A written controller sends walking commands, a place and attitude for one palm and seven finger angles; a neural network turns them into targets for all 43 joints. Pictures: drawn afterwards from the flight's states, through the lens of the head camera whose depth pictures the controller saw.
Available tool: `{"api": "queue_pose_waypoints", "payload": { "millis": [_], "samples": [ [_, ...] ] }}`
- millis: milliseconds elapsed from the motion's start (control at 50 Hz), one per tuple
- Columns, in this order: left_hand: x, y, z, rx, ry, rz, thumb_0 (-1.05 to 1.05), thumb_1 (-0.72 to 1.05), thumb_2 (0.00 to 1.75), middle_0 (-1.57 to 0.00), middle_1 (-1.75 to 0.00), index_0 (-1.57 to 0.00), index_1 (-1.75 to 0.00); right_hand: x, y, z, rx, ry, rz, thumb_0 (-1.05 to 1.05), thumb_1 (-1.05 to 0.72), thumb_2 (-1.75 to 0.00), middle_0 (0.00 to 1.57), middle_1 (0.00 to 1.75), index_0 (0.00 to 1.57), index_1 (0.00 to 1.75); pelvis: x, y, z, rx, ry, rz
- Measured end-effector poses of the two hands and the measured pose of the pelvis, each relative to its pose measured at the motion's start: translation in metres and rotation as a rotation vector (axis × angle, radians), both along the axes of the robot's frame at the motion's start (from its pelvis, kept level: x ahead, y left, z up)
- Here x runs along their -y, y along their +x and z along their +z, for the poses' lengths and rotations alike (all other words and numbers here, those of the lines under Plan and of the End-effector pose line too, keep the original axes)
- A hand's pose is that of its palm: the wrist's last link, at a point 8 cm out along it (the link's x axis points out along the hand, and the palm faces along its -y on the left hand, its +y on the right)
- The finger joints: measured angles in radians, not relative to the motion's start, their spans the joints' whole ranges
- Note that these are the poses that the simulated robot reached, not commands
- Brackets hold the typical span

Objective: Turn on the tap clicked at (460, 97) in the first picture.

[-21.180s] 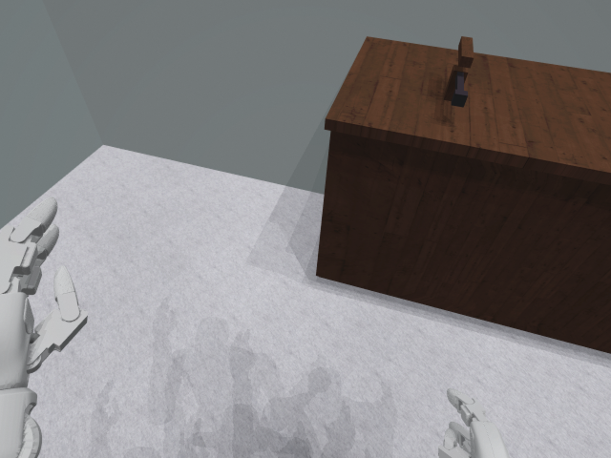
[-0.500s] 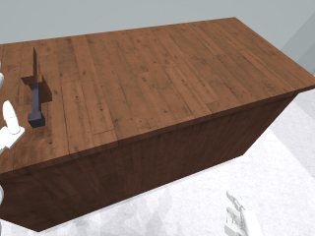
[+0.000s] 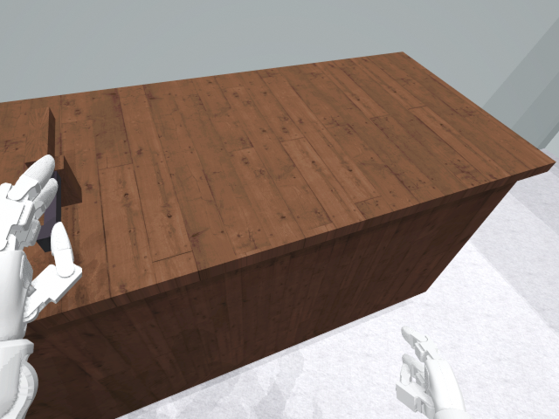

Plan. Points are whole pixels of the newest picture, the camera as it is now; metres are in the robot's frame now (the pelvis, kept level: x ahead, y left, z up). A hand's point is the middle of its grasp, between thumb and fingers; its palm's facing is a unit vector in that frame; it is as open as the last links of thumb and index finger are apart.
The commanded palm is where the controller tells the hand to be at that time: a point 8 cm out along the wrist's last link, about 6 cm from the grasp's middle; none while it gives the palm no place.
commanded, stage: come to a stop and stand still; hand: left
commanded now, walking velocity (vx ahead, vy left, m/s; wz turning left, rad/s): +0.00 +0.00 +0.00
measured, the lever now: (52, 236) +0.31 +0.35 +0.08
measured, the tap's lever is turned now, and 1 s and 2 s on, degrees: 0 0 0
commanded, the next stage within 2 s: look again from close up in 0.12 s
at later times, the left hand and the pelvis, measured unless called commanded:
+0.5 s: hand (57, 280) +0.21 +0.26 +0.15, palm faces +0.39 -0.85 -0.36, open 7.4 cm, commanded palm +0.16 +0.29 +0.17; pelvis +0.00 +0.01 +0.00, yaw +0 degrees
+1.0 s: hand (89, 319) +0.18 +0.22 +0.13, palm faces +0.43 -0.85 -0.31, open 7.4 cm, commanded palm +0.14 +0.27 +0.17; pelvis -0.03 -0.03 -0.01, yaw -1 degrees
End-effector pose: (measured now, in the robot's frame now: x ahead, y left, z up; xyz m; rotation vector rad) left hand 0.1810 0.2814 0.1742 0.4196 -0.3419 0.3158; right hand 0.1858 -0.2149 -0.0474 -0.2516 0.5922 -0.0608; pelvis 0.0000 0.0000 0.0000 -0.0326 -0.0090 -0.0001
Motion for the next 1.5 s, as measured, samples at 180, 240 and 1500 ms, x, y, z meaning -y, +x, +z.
{"api": "queue_pose_waypoints", "payload": {
  "millis": [180, 240, 1500],
  "samples": [
    [-0.017, -0.005, -0.016, -0.100, -0.024, 0.076, 0.02, 0.89, 0.90, -0.21, -0.30, -0.21, -0.31, 0.000, -0.010, -0.011, -0.085, -0.014, -0.001, 0.01, -0.90, -0.89, 0.21, 0.30, 0.20, 0.30, 0.000, 0.002, 0.001, 0.000, -0.001, 0.002],
    [-0.013, -0.006, -0.013, -0.074, -0.037, 0.068, 0.02, 0.89, 0.90, -0.21, -0.30, -0.21, -0.31, 0.000, -0.013, -0.014, -0.106, -0.022, 0.006, 0.01, -0.90, -0.89, 0.21, 0.30, 0.20, 0.30, -0.002, 0.001, 0.001, 0.005, 0.000, 0.004],
    [0.057, -0.023, -0.022, -0.171, -0.169, 0.265, 0.02, 0.89, 0.90, -0.21, -0.30, -0.21, -0.31, 0.108, 0.002, -0.053, -0.067, 0.003, -0.035, 0.02, -0.90, -0.89, 0.21, 0.30, 0.20, 0.30, 0.091, 0.015, -0.019, -0.001, 0.064, 0.000]
  ]
}}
